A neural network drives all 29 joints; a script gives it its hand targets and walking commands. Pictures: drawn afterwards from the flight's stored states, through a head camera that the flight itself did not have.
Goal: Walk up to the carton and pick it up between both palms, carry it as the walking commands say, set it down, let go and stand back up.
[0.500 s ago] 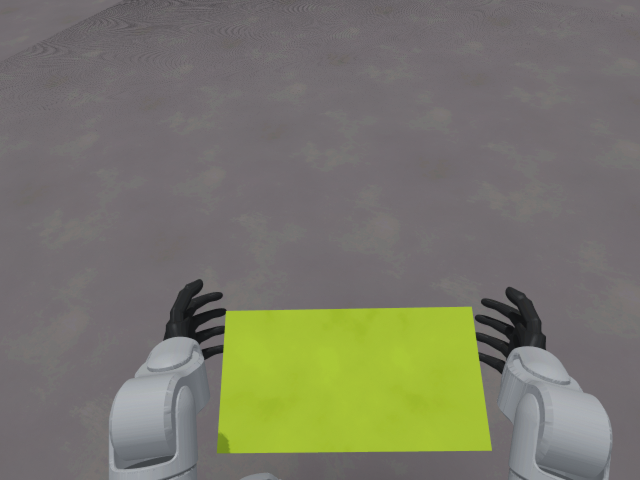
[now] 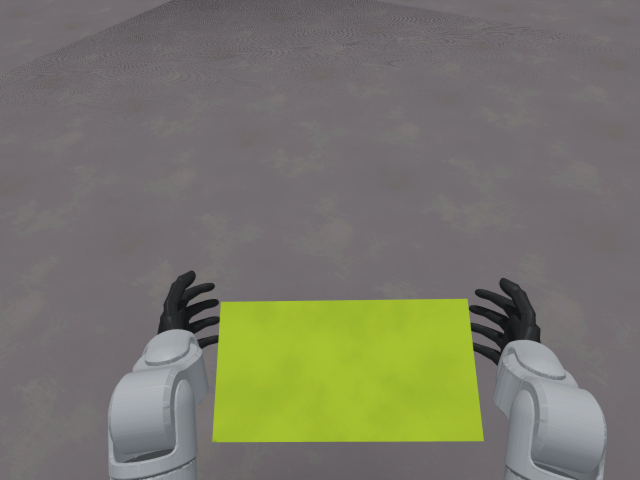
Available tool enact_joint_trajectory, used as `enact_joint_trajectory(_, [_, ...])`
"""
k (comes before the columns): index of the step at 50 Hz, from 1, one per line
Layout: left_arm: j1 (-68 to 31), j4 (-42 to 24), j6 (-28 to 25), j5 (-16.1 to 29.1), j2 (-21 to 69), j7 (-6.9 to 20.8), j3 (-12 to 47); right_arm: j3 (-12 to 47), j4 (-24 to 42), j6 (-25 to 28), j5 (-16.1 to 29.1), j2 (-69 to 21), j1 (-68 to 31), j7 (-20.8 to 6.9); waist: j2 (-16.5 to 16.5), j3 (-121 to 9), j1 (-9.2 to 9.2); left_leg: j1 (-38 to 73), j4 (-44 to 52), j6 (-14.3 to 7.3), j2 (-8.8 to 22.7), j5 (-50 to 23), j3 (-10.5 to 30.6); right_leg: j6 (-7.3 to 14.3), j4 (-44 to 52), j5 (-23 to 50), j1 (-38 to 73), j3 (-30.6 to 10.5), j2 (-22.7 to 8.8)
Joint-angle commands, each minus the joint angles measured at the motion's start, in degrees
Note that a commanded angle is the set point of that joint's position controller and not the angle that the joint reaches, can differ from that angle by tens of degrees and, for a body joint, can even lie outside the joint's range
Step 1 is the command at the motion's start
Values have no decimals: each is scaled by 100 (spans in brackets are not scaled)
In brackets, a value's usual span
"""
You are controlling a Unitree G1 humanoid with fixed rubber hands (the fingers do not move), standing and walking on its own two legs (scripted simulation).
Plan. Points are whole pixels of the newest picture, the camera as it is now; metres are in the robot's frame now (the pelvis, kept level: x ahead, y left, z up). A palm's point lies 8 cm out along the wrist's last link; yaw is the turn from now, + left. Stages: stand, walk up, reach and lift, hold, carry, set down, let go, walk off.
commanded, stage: carry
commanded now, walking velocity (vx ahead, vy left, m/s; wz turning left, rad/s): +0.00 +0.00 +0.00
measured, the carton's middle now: (342, 365) +0.27 +0.00 -0.01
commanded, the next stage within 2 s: none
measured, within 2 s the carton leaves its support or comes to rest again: neither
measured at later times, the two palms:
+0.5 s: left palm (270, 409) +0.17 +0.07 +0.12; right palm out of the picture +0.18 -0.29 +0.11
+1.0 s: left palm (280, 471) +0.13 +0.05 +0.10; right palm out of the picture +0.12 -0.31 +0.09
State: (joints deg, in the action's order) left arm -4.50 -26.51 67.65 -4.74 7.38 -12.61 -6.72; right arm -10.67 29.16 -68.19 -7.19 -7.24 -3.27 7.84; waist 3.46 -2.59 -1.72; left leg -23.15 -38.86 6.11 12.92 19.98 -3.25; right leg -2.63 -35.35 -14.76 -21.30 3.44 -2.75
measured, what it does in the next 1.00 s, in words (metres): steps to the right: left foot, then right foot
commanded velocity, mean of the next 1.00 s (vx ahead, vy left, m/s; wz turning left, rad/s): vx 0.00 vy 0.00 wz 0.00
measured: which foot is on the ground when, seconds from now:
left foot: up 0.00-0.26, down 0.28-1.00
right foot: down 0.00-0.66, up 0.68-0.74, down 0.76-1.00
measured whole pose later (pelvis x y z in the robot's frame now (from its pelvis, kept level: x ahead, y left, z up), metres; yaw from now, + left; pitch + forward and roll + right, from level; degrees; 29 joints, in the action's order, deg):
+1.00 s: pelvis -0.12 -0.12 +0.01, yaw +0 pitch +1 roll +1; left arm -3.8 -21.3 65.9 -6.6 7.3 -9.7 -9.1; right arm -10.3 22.2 -66.2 -6.2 -7.3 -3.7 8.1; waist 1.0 -4.3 0.2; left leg -18.8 -31.3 0.2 0.6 17.3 -2.5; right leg 4.9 -30.1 -9.8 -21.5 2.3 3.0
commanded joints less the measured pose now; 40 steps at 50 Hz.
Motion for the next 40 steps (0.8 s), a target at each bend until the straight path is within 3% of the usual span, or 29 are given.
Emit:
enact_joint_trajectory(1, [-2563,-607,87,2310,5058,1942,4025,4705,554,-94,2538,-4915,-3048,-1514,-2041,-1689,160,-509,-1454,-99,-820,995,-95,615,1076,3573,1381,-1268,-1130])
enact_joint_trajectory(2, [-2608,-589,49,2286,5224,1967,3967,4885,649,-68,2698,-5127,-3352,-1546,-2071,-1812,160,-689,-1396,-151,-884,949,-115,559,890,3987,1700,-1051,-1112])
enact_joint_trajectory(4, [-2590,-698,-38,2195,5182,1979,3876,5044,624,-52,2800,-5206,-3379,-1579,-1915,-2043,113,-627,-1251,-223,-943,837,-88,622,1014,3036,1849,-1016,-1117])
enact_joint_trajectory(5, [-2613,-702,-62,2224,5279,2000,3873,5106,712,-20,2865,-5291,-3530,-1575,-1831,-2150,100,-598,-1101,-247,-1007,747,-93,662,1004,2933,1981,-1035,-1108])
enact_joint_trajectory(7, [-2651,-867,-118,2205,5350,1993,3946,5155,910,48,2954,-5327,-3683,-1583,-1487,-2258,43,-323,-688,-304,-1186,669,-178,758,1268,1738,1715,-1193,-1092])
enact_joint_trajectory(9, [-2522,-767,-109,2119,5290,1949,4009,5047,732,42,2902,-5203,-3429,-1593,-1248,-2224,23,38,139,-409,-1195,650,-193,885,1398,1456,1622,-1420,-1174])
enact_joint_trajectory(11, [-2493,-730,-86,2048,5137,1906,4037,4992,545,19,2804,-5066,-3167,-1593,-1216,-2237,114,618,1243,-449,-1141,5,-194,843,1435,1230,1606,-1435,-1107])
enact_joint_trajectory(13, [-2335,-608,-32,2025,4979,1877,4090,4863,312,3,2698,-4952,-2880,-1587,-607,-2369,116,1401,1757,-503,-942,-637,-47,600,1434,983,1366,-1265,-888])
enact_joint_trajectory(14, [-2455,-669,-19,2049,4912,1872,4118,4875,208,-5,2678,-4964,-2828,-1584,-479,-2161,91,1560,1608,-562,-848,-702,81,501,1435,1230,1117,-1240,-804])
enact_joint_trajectory(15, [-2536,-705,21,2065,4931,1887,4174,4854,229,-11,2627,-4918,-2841,-1575,-398,-2001,82,1286,1437,-585,-884,-289,72,292,1723,1128,1114,-1245,-692])
enact_joint_trajectory(16, [-2754,-815,33,2113,4932,1922,4311,4783,140,10,2545,-4924,-2799,-1586,-188,-1718,37,747,1275,-568,-927,256,133,311,1935,193,1163,-1297,-660])
enact_joint_trajectory(17, [-3051,-878,52,2181,4937,1944,4363,4738,72,-3,2509,-4933,-2883,-1578,-264,-1443,41,517,1281,-506,-949,217,127,383,2060,-357,1094,-1385,-725])
enact_joint_trajectory(19, [-3279,-945,80,2213,4952,1919,4436,4662,205,-13,2521,-4915,-3138,-1581,-197,-1422,89,748,1262,-448,-966,105,-17,423,2155,-561,802,-1525,-743])
enact_joint_trajectory(22, [-2985,-638,194,2173,4801,1944,4257,4599,186,-80,2480,-4811,-3108,-1516,-885,-1340,119,753,1113,-503,-1243,599,-313,-48,2867,-1336,711,-1509,-771])
enact_joint_trajectory(24, [-2848,-536,226,2159,4749,1982,4180,4576,171,-116,2433,-4743,-3086,-1493,-1073,-1350,118,764,1012,-521,-1325,587,-455,-302,2996,-1225,801,-1331,-727])
enact_joint_trajectory(26, [-2894,-426,229,2182,4875,1993,4166,4519,124,-133,2422,-4771,-3094,-1487,-991,-1451,125,831,991,-567,-1365,555,-488,-387,2919,-962,977,-1101,-630])
enact_joint_trajectory(27, [-2972,-489,223,2181,4862,2003,4106,4568,159,-150,2499,-4877,-3205,-1495,-1245,-1577,136,1015,1140,-585,-1493,690,-683,-502,3014,-1077,1043,-1009,-520])
enact_joint_trajectory(29, [-2823,-344,230,2118,4831,2005,4073,4608,219,-141,2519,-4861,-3171,-1477,-1288,-1492,186,1148,1344,-608,-1617,826,-870,-901,3051,-1090,920,-664,-342])
enact_joint_trajectory(30, [-2993,-464,212,2133,4871,1994,4092,4587,131,-144,2534,-4980,-3110,-1477,-1135,-1499,213,1307,1642,-640,-1609,883,-949,-1121,2945,-908,934,-428,-257])
enact_joint_trajectory(31, [-2889,-334,232,2084,4859,2001,4056,4605,129,-153,2542,-4957,-3040,-1475,-909,-1469,258,1550,1896,-686,-1498,916,-820,-1486,2736,-519,701,-140,-54])
enact_joint_trajectory(32, [-3137,-448,228,2087,4954,1990,4162,4623,165,-145,2554,-5034,-3061,-1482,-373,-1327,324,1553,2403,-800,-1288,1140,-575,-1716,2106,-247,502,262,264])
enact_joint_trajectory(33, [-3164,-462,191,2132,5032,2001,4173,4607,237,-108,2606,-5024,-3121,-1486,585,-1540,333,827,3102,-1086,-469,1393,491,-1583,179,145,1108,541,591])
enact_joint_trajectory(34, [-3136,-39,133,2019,4887,2009,4019,4294,-194,-59,2365,-4800,-3168,-1516,1329,-1580,169,-413,2875,-1164,312,1473,1728,-442,-1434,-202,1769,-295,120])
enact_joint_trajectory(35, [-3131,-18,45,2016,4862,2015,4001,4213,-278,-2,2260,-4695,-3112,-1514,834,-1525,58,-1089,2793,-1110,359,1637,1560,-38,-1608,-19,2056,-678,-82])
enact_joint_trajectory(36, [-3092,-667,22,2187,5223,1966,4295,4680,466,-25,2646,-5074,-3397,-1557,316,-1473,-58,-682,2163,-839,-11,1238,686,229,-673,109,1664,-884,-220])
enact_joint_trajectory(37, [-2863,-651,48,2097,5130,1913,4148,4804,523,-90,2797,-5141,-3539,-1596,-386,-1253,-127,56,1261,-534,-594,801,-28,381,1114,290,1031,-1150,-235])
enact_joint_trajectory(38, [-2919,-594,65,2022,5036,1860,3988,4801,485,-107,2867,-5069,-3649,-1595,-912,-1343,25,599,773,-455,-832,295,-160,369,1686,1131,840,-1367,-399])
enact_joint_trajectory(39, [-2537,1416,-119,1049,3787,1858,2700,3693,-1526,88,2056,-3944,-3425,-1636,-1326,-1549,96,255,482,-361,-873,210,-32,331,1627,1865,1341,-1884,-922])
enact_joint_trajectory(40, [-2522,2483,-350,678,3442,1933,2216,3336,-2212,371,1711,-3456,-3679,-1654,-1426,-1650,129,57,513,-319,-951,4,163,376,1487,1772,1437,-2007,-1070])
